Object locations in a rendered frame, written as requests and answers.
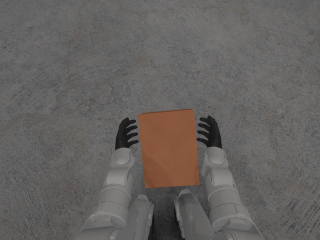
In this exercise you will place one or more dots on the robot right forearm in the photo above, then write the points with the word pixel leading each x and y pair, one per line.
pixel 227 210

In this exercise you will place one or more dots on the robot shin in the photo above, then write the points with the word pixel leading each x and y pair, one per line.
pixel 147 230
pixel 183 191

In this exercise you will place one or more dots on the robot right shin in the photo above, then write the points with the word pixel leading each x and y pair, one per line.
pixel 183 191

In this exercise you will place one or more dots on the carton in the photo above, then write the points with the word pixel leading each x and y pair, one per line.
pixel 169 148

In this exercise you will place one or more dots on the right robot hand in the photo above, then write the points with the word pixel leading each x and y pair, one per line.
pixel 214 137

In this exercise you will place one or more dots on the robot left shin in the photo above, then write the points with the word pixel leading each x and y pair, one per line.
pixel 147 230

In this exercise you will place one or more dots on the left robot hand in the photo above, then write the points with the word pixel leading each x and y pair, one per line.
pixel 122 137

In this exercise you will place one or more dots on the robot left forearm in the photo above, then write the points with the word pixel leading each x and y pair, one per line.
pixel 114 198

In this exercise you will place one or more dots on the right robot upper arm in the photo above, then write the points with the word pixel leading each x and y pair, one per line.
pixel 234 234

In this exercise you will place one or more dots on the left robot upper arm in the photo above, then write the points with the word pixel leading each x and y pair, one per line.
pixel 102 233

